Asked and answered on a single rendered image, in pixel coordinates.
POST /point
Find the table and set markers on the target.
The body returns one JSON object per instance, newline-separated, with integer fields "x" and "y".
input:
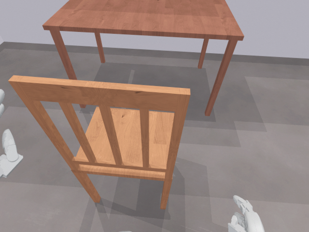
{"x": 203, "y": 19}

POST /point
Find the chair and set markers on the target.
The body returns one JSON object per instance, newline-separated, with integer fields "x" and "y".
{"x": 118, "y": 142}

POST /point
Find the robot right hand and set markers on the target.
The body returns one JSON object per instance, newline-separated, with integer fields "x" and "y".
{"x": 250, "y": 222}

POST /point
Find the robot left hand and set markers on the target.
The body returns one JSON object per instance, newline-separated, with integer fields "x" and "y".
{"x": 12, "y": 159}

